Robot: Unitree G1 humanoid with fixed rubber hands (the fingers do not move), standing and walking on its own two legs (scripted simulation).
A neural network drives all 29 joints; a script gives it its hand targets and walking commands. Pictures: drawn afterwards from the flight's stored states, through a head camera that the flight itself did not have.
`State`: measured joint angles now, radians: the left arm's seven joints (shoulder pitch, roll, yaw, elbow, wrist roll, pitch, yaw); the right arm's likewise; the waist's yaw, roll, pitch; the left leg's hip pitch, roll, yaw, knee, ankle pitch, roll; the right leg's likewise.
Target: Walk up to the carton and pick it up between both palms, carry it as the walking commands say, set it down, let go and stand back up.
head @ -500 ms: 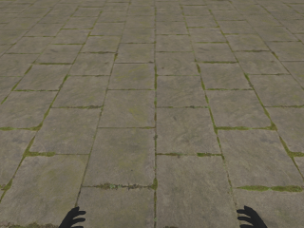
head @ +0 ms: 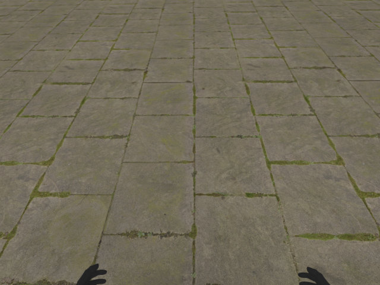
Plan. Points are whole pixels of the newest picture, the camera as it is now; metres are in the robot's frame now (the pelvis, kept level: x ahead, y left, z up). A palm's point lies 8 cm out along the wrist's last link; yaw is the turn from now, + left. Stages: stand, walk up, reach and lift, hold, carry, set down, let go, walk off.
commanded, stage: stand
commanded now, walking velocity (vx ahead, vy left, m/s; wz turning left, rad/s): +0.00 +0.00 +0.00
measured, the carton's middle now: out of the picture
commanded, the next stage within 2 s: walk up in 0.02 s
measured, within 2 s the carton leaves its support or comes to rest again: neither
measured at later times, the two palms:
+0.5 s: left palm out of the picture +0.06 +0.26 -0.11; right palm out of the picture +0.10 -0.27 -0.11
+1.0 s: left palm out of the picture +0.01 +0.30 -0.13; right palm out of the picture +0.14 -0.21 -0.11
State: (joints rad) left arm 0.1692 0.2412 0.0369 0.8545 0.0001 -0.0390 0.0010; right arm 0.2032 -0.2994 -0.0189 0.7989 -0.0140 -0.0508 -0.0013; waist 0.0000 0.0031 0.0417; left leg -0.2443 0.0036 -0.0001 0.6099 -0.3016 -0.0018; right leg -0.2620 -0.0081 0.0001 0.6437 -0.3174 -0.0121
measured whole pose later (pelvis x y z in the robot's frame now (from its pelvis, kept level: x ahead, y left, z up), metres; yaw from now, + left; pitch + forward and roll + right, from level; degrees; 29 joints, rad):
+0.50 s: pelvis -0.01 -0.01 +0.01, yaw +6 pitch -1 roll -1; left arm 0.16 0.24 0.03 0.88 0.00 0.04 0.03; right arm 0.21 -0.30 -0.03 0.84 -0.01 0.05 0.01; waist 0.00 0.03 0.09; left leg -0.30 -0.01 -0.11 0.56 -0.24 -0.02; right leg -0.26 0.04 -0.02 0.58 -0.36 0.01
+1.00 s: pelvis -0.02 +0.03 +0.00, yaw +19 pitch +0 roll -1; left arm 0.12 0.24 0.05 0.84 0.00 0.07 0.01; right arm 0.23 -0.27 -0.05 0.84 -0.01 0.03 0.02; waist -0.01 -0.04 0.10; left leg -0.25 -0.02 -0.01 0.63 -0.39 0.02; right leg -0.43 -0.07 -0.11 1.02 -0.49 0.06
